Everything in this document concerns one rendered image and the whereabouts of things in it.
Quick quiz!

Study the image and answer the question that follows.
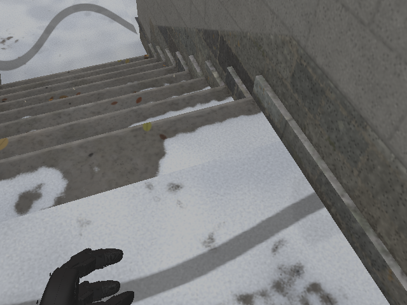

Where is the robot left hand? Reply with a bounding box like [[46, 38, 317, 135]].
[[36, 248, 134, 305]]

